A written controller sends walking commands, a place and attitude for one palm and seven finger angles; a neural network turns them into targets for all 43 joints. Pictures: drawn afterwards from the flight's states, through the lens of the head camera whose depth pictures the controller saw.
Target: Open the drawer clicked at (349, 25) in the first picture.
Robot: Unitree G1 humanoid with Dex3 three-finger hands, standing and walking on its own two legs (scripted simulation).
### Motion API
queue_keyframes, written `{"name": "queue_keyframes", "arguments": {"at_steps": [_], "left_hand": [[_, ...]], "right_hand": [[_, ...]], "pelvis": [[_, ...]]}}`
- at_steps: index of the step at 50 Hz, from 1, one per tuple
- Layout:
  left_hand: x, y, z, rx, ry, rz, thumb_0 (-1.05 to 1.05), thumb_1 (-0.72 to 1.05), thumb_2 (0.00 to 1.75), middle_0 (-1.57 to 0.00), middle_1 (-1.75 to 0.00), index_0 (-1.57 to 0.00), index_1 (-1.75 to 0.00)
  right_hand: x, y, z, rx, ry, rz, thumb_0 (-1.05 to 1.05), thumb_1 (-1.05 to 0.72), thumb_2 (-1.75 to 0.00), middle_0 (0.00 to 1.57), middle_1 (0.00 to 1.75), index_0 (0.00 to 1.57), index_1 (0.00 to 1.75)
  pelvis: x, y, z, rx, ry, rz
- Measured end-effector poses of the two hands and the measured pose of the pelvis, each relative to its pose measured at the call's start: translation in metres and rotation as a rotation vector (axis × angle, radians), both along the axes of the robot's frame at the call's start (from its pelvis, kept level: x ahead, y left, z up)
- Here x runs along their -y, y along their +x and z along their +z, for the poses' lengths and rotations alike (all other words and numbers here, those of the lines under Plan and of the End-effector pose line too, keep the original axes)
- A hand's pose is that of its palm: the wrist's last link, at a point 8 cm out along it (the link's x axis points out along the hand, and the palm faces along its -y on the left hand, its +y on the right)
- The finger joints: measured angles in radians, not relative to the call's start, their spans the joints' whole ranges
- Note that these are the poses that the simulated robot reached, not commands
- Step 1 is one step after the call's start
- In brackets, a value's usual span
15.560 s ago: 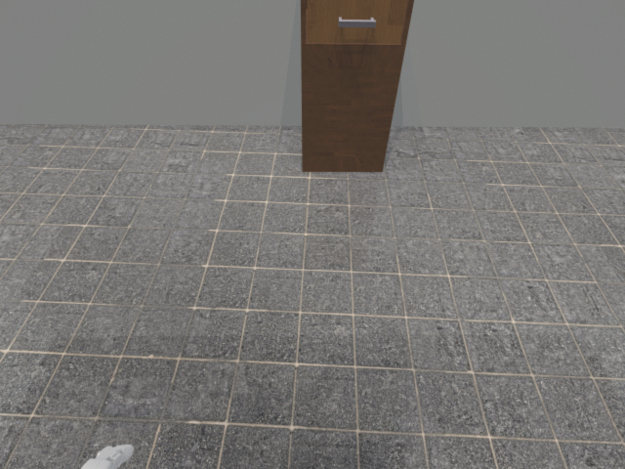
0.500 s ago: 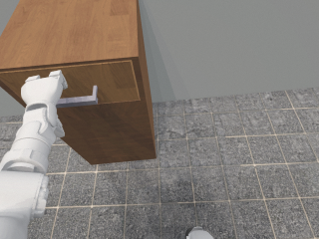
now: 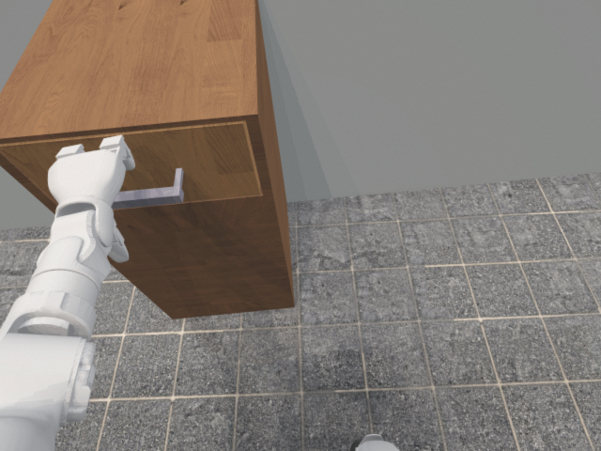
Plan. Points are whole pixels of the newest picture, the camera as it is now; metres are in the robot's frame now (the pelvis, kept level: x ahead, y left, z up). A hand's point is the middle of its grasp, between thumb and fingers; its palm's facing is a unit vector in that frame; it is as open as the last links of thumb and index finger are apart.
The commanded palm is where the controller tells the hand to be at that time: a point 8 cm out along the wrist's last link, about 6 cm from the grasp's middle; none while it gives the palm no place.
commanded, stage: lower the fingers behind the handle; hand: left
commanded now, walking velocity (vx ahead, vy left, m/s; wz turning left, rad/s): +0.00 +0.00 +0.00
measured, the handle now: (141, 188) +0.53 +0.26 -0.01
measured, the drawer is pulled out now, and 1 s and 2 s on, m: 0.00 0.00 0.00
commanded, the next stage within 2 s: close the thumb around the handle in 1.60 s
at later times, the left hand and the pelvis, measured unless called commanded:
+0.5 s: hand (121, 211) +0.46 +0.27 +0.01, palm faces -0.05 +0.01 -1.00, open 13.9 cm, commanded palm +0.44 +0.26 +0.07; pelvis +0.00 +0.01 -0.02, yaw +1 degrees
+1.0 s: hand (140, 223) +0.46 +0.26 -0.02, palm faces -0.04 -0.02 -1.00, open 13.9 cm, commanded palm +0.44 +0.26 +0.03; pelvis +0.00 +0.01 -0.03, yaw +1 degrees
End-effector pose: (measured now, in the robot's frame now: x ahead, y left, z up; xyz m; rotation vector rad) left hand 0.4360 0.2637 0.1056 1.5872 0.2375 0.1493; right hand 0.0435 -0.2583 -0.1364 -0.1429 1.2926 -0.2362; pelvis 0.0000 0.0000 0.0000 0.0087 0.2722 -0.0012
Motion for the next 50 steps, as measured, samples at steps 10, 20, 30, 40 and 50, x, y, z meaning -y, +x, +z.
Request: {"name": "queue_keyframes", "arguments": {"at_steps": [10, 20, 30, 40, 50], "left_hand": [[0.017, -0.010, -0.011, -0.082, -0.071, -0.247, 0.00, -0.49, 0.30, -0.32, -1.20, -0.32, -1.20], [0.007, 0.010, -0.032, 0.097, -0.039, -0.178, 0.00, -0.49, 0.30, -0.32, -1.20, -0.32, -1.20], [0.006, 0.011, -0.043, -0.069, -0.057, -0.130, 0.00, -0.49, 0.30, -0.30, -1.19, -0.32, -1.20], [0.015, 0.012, -0.056, 0.013, -0.079, -0.222, 0.00, -0.49, 0.30, -0.30, -1.19, -0.32, -1.20], [0.010, 0.007, -0.072, 0.015, -0.044, -0.153, 0.00, -0.49, 0.30, -0.29, -1.19, -0.32, -1.20]], "right_hand": [[0.017, 0.010, 0.016, 0.032, -0.104, 0.058, 0.00, -0.91, -0.90, 0.21, 0.30, 0.20, 0.30], [0.026, -0.014, 0.004, -0.039, -0.118, 0.046, 0.00, -0.91, -0.90, 0.20, 0.30, 0.20, 0.30], [-0.001, -0.040, 0.000, -0.113, -0.050, -0.010, 0.00, -0.91, -0.90, 0.21, 0.30, 0.20, 0.30], [-0.001, -0.037, -0.006, -0.115, -0.051, 0.004, 0.00, -0.91, -0.90, 0.21, 0.30, 0.20, 0.30], [0.005, -0.023, -0.014, -0.107, -0.051, 0.033, 0.00, -0.91, -0.90, 0.21, 0.30, 0.20, 0.30]], "pelvis": [[0.004, -0.003, -0.002, 0.013, -0.012, 0.045], [-0.001, -0.008, -0.018, -0.077, -0.014, 0.025], [-0.008, 0.000, -0.012, -0.059, -0.020, 0.017], [-0.011, 0.001, -0.021, -0.090, -0.021, 0.009], [-0.009, -0.002, -0.027, -0.108, -0.024, 0.024]]}}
